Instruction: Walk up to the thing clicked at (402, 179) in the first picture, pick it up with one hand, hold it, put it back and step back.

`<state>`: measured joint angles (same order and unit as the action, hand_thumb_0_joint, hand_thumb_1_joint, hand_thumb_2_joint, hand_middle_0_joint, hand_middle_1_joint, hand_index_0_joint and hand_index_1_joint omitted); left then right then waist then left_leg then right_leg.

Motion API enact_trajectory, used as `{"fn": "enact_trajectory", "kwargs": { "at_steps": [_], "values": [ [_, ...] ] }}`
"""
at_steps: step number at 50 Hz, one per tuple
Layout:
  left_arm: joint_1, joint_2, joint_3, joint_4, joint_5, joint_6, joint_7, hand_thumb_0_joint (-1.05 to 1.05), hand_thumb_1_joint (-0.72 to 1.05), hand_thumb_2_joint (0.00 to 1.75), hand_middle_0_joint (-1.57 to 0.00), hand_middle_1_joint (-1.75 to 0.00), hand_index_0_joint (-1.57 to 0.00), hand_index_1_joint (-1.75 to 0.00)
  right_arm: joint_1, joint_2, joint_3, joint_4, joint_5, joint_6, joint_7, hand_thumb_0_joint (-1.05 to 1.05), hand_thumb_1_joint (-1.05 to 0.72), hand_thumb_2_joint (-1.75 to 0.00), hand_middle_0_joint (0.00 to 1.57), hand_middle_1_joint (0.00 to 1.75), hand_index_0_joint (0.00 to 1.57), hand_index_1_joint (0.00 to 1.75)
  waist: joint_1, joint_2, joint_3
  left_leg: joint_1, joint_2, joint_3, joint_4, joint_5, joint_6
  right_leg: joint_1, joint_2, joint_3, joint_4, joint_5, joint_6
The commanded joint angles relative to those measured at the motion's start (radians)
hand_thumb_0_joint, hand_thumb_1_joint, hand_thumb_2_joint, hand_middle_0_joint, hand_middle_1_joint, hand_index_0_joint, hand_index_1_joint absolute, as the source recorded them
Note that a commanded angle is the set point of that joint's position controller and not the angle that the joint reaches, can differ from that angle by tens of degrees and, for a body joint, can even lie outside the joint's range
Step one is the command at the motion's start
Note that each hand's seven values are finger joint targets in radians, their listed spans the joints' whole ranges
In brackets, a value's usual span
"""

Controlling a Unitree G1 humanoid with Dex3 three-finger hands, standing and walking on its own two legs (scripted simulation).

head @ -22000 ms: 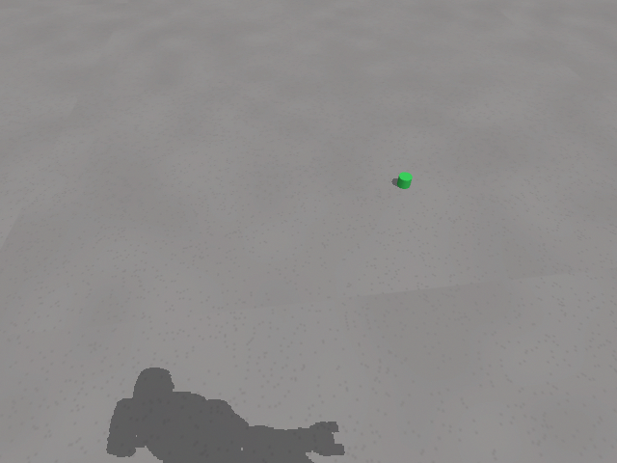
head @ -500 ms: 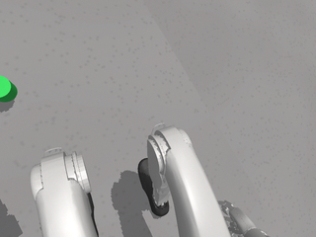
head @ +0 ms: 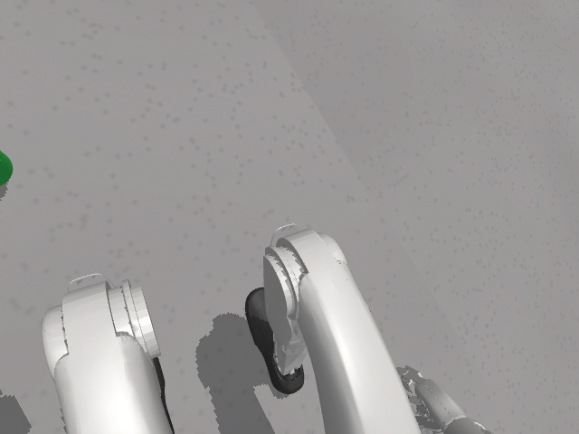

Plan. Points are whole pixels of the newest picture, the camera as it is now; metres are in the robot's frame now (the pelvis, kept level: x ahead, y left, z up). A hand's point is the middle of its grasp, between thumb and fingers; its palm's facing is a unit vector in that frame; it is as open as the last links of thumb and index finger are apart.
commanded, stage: rise first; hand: left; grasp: from above
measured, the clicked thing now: out of the picture +0.50 +0.32 -0.30
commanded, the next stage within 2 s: none
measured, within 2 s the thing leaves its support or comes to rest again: neither
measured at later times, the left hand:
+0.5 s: hand out of the picture +0.46 +0.36 -0.18, palm faces -0.44 -0.11 -0.89, open 14.3 cm
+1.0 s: hand out of the picture +0.46 +0.36 -0.18, palm faces -0.45 -0.10 -0.89, open 14.1 cm
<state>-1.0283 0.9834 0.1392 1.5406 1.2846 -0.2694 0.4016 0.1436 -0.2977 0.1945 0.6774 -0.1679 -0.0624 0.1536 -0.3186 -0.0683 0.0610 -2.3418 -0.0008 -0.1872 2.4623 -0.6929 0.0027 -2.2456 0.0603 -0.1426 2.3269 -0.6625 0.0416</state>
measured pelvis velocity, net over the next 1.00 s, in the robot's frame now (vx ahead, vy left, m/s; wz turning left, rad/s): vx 0.00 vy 0.00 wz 0.00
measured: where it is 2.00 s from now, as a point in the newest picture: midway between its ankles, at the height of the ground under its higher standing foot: (219, 384)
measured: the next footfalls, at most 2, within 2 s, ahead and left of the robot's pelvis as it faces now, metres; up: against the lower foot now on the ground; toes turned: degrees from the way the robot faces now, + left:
none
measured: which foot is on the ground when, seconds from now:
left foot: down 0.00-1.00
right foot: down 0.00-1.00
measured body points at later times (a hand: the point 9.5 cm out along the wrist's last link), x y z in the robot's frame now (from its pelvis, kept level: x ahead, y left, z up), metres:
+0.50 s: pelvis +0.00 +0.00 +0.00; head +0.26 +0.11 +0.35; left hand +0.48 +0.36 -0.13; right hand +0.05 -0.27 -0.08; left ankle +0.07 +0.12 -0.29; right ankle +0.11 -0.12 -0.29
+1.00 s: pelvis +0.00 +0.00 +0.00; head +0.25 +0.11 +0.36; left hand +0.48 +0.36 -0.13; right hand +0.05 -0.26 -0.07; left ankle +0.07 +0.12 -0.29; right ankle +0.11 -0.12 -0.29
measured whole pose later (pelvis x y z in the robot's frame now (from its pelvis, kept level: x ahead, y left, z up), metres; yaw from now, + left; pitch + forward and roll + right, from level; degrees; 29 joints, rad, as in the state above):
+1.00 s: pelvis +0.00 +0.00 +0.00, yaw +0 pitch +32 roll -12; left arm -1.02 0.98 0.12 1.48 1.28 -0.27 0.34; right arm 0.16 -0.30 0.19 0.66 -0.15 -0.04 0.16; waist -0.31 -0.06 0.05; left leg -2.34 -0.01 -0.18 2.45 -0.68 0.01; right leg -2.24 0.06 -0.14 2.31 -0.66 0.04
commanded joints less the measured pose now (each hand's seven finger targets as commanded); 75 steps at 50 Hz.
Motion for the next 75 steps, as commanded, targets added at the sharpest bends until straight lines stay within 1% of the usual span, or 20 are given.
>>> {"fn": "enact_trajectory", "kwargs": {
  "at_steps": [1,11,16,21,23,30,34,35,37,43,45,51,55,60,61,63,67,71,73,75],
  "values": [
    [-0.267,0.270,0.016,-0.145,-0.014,0.004,0.038,0.00,-0.59,1.04,-0.07,-1.00,-0.06,-1.01,0.208,-0.289,-0.086,0.011,0.001,-0.004,-0.012,0.00,-0.90,-0.90,0.20,0.30,0.20,0.30,-0.005,0.466,-0.680,0.557,0.017,0.075,-0.261,0.191,0.016,0.323,0.021,-0.070,-0.209,0.219,-0.072],
    [-0.273,0.268,0.020,-0.178,-0.028,0.017,0.028,0.00,-0.58,1.04,-0.07,-1.00,-0.05,-1.02,0.213,-0.290,-0.091,0.007,0.008,-0.002,-0.008,0.00,-0.90,-0.90,0.20,0.30,0.20,0.30,-0.004,0.474,-0.687,0.565,0.019,0.071,-0.262,0.237,0.014,0.322,0.018,-0.073,-0.202,0.255,-0.072],
    [-0.249,0.279,0.020,-0.171,-0.029,0.022,0.015,0.00,-0.59,1.04,-0.07,-1.00,-0.06,-1.01,0.209,-0.288,-0.090,0.002,0.013,0.000,-0.007,0.00,-0.90,-0.90,0.20,0.30,0.20,0.30,0.009,0.451,-0.675,0.540,0.015,0.076,-0.269,0.202,0.018,0.327,0.017,-0.066,-0.210,0.227,-0.073],
    [-0.276,0.268,0.013,-0.189,-0.037,0.015,0.004,0.00,-0.58,1.04,-0.07,-1.01,-0.06,-1.02,0.220,-0.287,-0.090,-0.002,0.014,0.004,-0.005,0.00,-0.90,-0.90,0.20,0.30,0.20,0.30,-0.006,0.432,-0.679,0.505,0.013,0.080,-0.267,0.189,0.022,0.352,0.018,-0.067,-0.219,0.223,-0.070],
    [-0.276,0.270,0.008,-0.197,-0.036,0.012,-0.001,0.00,-0.58,1.04,-0.07,-1.01,-0.06,-1.02,0.211,-0.284,-0.092,0.000,0.015,0.006,-0.009,0.00,-0.90,-0.90,0.20,0.30,0.20,0.30,0.005,0.438,-0.689,0.522,0.014,0.082,-0.269,0.177,0.022,0.339,0.019,-0.064,-0.223,0.211,-0.072],
    [-0.287,0.261,0.011,-0.222,-0.033,0.017,-0.005,0.00,-0.58,1.04,-0.07,-1.01,-0.06,-1.02,0.226,-0.282,-0.092,0.000,0.014,0.011,-0.006,0.00,-0.90,-0.90,0.20,0.30,0.20,0.30,0.001,0.481,-0.706,0.576,0.015,0.078,-0.274,0.247,0.014,0.341,0.015,-0.065,-0.215,0.259,-0.073],
    [-0.262,0.253,0.006,-0.202,-0.030,0.021,-0.018,0.00,-0.58,1.04,-0.08,-1.00,-0.06,-1.01,0.228,-0.281,-0.093,-0.005,0.015,0.015,-0.005,0.00,-0.90,-0.90,0.20,0.30,0.20,0.30,0.004,0.458,-0.687,0.554,0.013,0.077,-0.277,0.221,0.017,0.335,0.015,-0.064,-0.219,0.241,-0.073],
    [-0.295,0.275,0.016,-0.237,-0.033,0.016,-0.017,0.00,-0.57,1.03,-0.09,-0.99,-0.07,-1.01,0.226,-0.289,-0.096,-0.004,0.016,0.019,-0.007,0.00,-0.90,-0.90,0.20,0.30,0.20,0.30,0.005,0.475,-0.703,0.555,0.014,0.079,-0.278,0.221,0.016,0.333,0.014,-0.066,-0.218,0.240,-0.074],
    [-0.277,0.255,-0.003,-0.203,-0.032,0.016,-0.024,0.00,-0.56,1.03,-0.09,-0.99,-0.08,-1.01,0.214,-0.281,-0.092,-0.009,0.018,0.020,-0.005,0.00,-0.90,-0.90,0.20,0.30,0.20,0.30,0.003,0.444,-0.682,0.523,0.014,0.080,-0.278,0.185,0.021,0.330,0.018,-0.064,-0.223,0.213,-0.074],
    [-0.299,0.279,0.014,-0.237,-0.030,0.006,-0.022,0.00,-0.55,1.02,-0.11,-0.97,-0.09,-0.99,0.222,-0.290,-0.095,-0.014,0.020,0.025,-0.009,0.00,-0.90,-0.90,0.20,0.30,0.20,0.30,0.006,0.476,-0.703,0.568,0.013,0.072,-0.284,0.211,0.014,0.318,0.014,-0.068,-0.216,0.228,-0.074],
    [-0.275,0.254,0.002,-0.204,-0.029,0.006,-0.024,0.00,-0.56,1.02,-0.09,-0.99,-0.08,-1.00,0.218,-0.290,-0.093,-0.014,0.018,0.024,-0.010,0.00,-0.90,-0.90,0.20,0.30,0.20,0.30,0.000,0.456,-0.671,0.551,0.012,0.071,-0.281,0.200,0.014,0.300,0.013,-0.070,-0.216,0.218,-0.078],
    [-0.296,0.269,0.011,-0.224,-0.025,0.000,-0.014,0.00,-0.54,1.01,-0.10,-0.97,-0.09,-0.98,0.226,-0.286,-0.091,-0.015,0.017,0.024,-0.011,0.00,-0.90,-0.90,0.20,0.30,0.20,0.30,0.003,0.467,-0.692,0.548,0.011,0.077,-0.282,0.192,0.016,0.315,0.014,-0.068,-0.217,0.213,-0.075],
    [-0.280,0.256,0.004,-0.198,-0.016,0.006,-0.018,0.00,-0.55,1.02,-0.11,-0.96,-0.09,-0.98,0.235,-0.290,-0.096,-0.012,0.015,0.018,-0.013,0.00,-0.90,-0.90,0.20,0.30,0.20,0.30,-0.006,0.439,-0.657,0.526,0.009,0.081,-0.270,0.176,0.019,0.303,0.013,-0.067,-0.229,0.200,-0.076],
    [-0.295,0.281,0.020,-0.228,-0.021,0.006,-0.013,0.00,-0.51,0.99,-0.11,-0.96,-0.11,-0.97,0.227,-0.293,-0.098,-0.014,0.016,0.019,-0.017,0.00,-0.90,-0.90,0.20,0.30,0.20,0.30,0.006,0.467,-0.699,0.553,0.010,0.080,-0.271,0.202,0.016,0.306,0.012,-0.067,-0.216,0.219,-0.077],
    [-0.288,0.266,0.010,-0.211,-0.018,0.007,-0.014,0.00,-0.53,1.00,-0.11,-0.95,-0.10,-0.97,0.233,-0.293,-0.095,-0.015,0.014,0.020,-0.016,0.00,-0.90,-0.90,0.20,0.30,0.20,0.30,-0.005,0.467,-0.682,0.554,0.009,0.079,-0.271,0.209,0.015,0.303,0.010,-0.070,-0.217,0.221,-0.077],
    [-0.287,0.265,0.008,-0.212,-0.020,0.006,-0.014,0.00,-0.53,1.00,-0.11,-0.96,-0.10,-0.98,0.224,-0.291,-0.097,-0.014,0.019,0.019,-0.016,0.00,-0.90,-0.90,0.20,0.30,0.20,0.30,0.008,0.478,-0.687,0.558,0.010,0.071,-0.289,0.179,0.012,0.281,0.011,-0.071,-0.211,0.198,-0.080],
    [-0.278,0.247,0.000,-0.191,-0.018,0.015,-0.012,0.00,-0.53,1.01,-0.12,-0.95,-0.10,-0.96,0.229,-0.292,-0.098,-0.015,0.016,0.016,-0.014,0.00,-0.90,-0.90,0.20,0.30,0.20,0.30,-0.005,0.471,-0.662,0.546,0.008,0.079,-0.276,0.194,0.013,0.288,0.009,-0.069,-0.216,0.212,-0.080],
    [-0.281,0.266,0.017,-0.229,-0.029,0.013,-0.018,0.00,-0.50,0.98,-0.13,-0.94,-0.12,-0.95,0.238,-0.289,-0.096,-0.016,0.016,0.017,-0.013,0.00,-0.89,-0.90,0.20,0.30,0.20,0.30,0.004,0.462,-0.715,0.556,0.007,0.084,-0.270,0.240,0.017,0.338,0.011,-0.066,-0.217,0.250,-0.074],
    [-0.272,0.246,0.002,-0.199,-0.026,0.019,-0.024,0.00,-0.50,0.98,-0.12,-0.95,-0.12,-0.96,0.236,-0.290,-0.098,-0.014,0.016,0.014,-0.010,0.00,-0.90,-0.90,0.20,0.30,0.20,0.30,-0.006,0.444,-0.665,0.533,0.008,0.087,-0.260,0.219,0.019,0.312,0.010,-0.064,-0.226,0.232,-0.076],
    [-0.275,0.269,0.020,-0.228,-0.033,0.011,-0.019,0.00,-0.49,0.98,-0.14,-0.93,-0.13,-0.94,0.234,-0.291,-0.095,-0.018,0.016,0.016,-0.012,0.00,-0.89,-0.90,0.20,0.30,0.20,0.30,0.003,0.444,-0.699,0.533,0.007,0.089,-0.263,0.207,0.020,0.336,0.012,-0.064,-0.227,0.222,-0.074]
  ]
}}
